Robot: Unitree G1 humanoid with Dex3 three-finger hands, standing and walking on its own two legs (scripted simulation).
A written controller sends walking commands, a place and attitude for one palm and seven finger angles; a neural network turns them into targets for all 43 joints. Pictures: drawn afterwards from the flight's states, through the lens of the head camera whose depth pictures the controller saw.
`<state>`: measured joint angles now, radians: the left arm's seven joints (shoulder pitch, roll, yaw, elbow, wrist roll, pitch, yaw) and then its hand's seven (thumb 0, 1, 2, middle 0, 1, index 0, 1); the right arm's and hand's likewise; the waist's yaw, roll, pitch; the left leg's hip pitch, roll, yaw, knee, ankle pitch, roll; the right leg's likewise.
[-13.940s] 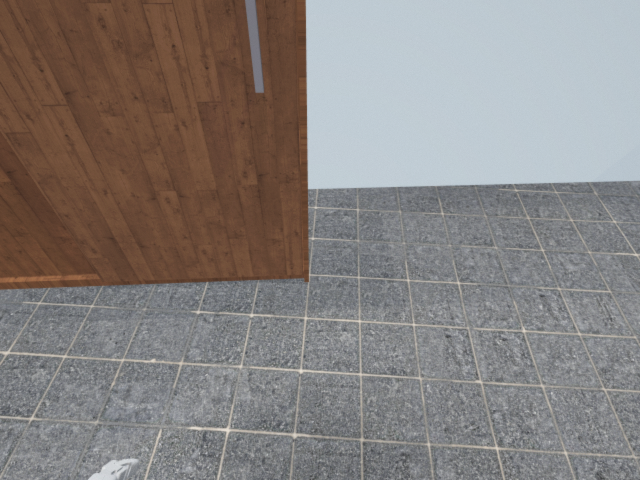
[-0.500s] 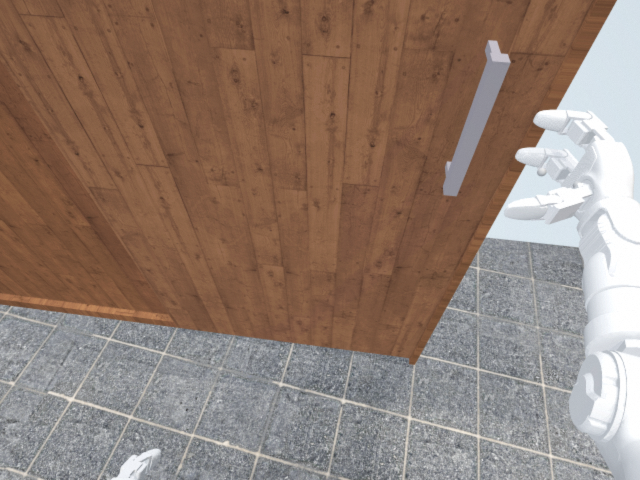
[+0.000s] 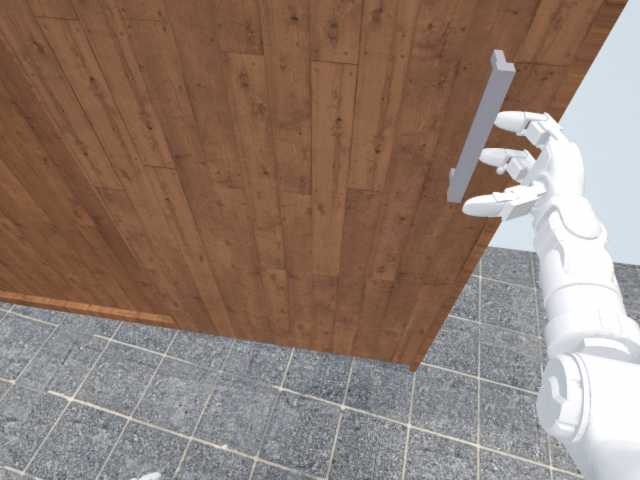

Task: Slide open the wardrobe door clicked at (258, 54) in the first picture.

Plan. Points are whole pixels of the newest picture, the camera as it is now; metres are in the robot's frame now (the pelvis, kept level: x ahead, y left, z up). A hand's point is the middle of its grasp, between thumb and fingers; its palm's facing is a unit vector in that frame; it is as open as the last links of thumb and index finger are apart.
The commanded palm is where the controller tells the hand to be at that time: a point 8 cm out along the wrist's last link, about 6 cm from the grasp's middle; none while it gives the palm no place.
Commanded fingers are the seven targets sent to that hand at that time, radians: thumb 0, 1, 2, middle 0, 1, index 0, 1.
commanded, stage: feel for the door with the fingertips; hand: right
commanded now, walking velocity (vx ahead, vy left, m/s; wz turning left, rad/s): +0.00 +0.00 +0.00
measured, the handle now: (473, 133) +0.54 -0.12 +0.16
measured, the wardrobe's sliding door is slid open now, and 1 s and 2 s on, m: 0.00 0.00 0.00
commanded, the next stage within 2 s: slide the fingers in behind the handle in 0.54 s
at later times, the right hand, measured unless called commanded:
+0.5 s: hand (504, 160) +0.49 -0.15 +0.16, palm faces +0.00 +1.00 +0.02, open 14.0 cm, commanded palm +0.47 -0.21 +0.17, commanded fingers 0.00 0.50 -0.30 0.30 1.20 0.30 1.20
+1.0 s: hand (495, 161) +0.49 -0.15 +0.16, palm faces +0.01 +1.00 +0.01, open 13.9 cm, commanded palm +0.46 -0.20 +0.17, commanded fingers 0.00 0.50 -0.30 0.30 1.20 0.30 1.20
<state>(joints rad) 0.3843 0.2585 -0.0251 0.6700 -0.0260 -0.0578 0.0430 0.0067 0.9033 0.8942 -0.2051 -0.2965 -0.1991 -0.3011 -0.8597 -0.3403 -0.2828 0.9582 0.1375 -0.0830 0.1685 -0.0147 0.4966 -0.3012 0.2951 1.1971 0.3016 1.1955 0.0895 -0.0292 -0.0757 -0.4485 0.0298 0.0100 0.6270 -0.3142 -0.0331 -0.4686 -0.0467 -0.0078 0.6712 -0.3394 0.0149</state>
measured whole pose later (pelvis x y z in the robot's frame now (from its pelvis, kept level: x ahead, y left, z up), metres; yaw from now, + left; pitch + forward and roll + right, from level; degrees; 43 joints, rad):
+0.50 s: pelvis -0.01 +0.01 +0.00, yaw +0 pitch +9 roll +1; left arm 0.39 0.29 -0.02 0.69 -0.02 -0.06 0.06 0.01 0.90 0.89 -0.20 -0.30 -0.20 -0.30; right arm -0.98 -0.42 -0.31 1.13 0.12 -0.14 0.19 -0.01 0.50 -0.30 0.29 1.20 0.30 1.20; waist 0.11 -0.02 -0.06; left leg -0.49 0.02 0.02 0.64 -0.31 -0.02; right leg -0.51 -0.06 0.01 0.67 -0.32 0.03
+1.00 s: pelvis +0.00 +0.00 +0.00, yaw +1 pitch +10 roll +1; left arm 0.41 0.25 -0.03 0.67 -0.01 -0.06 0.03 0.01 0.90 0.89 -0.21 -0.30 -0.20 -0.30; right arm -0.96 -0.39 -0.32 1.11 0.09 -0.16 0.14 -0.01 0.50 -0.30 0.31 1.20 0.32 1.21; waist 0.12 -0.03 -0.07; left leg -0.51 0.02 0.00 0.65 -0.31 -0.03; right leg -0.52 -0.05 -0.01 0.69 -0.34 0.02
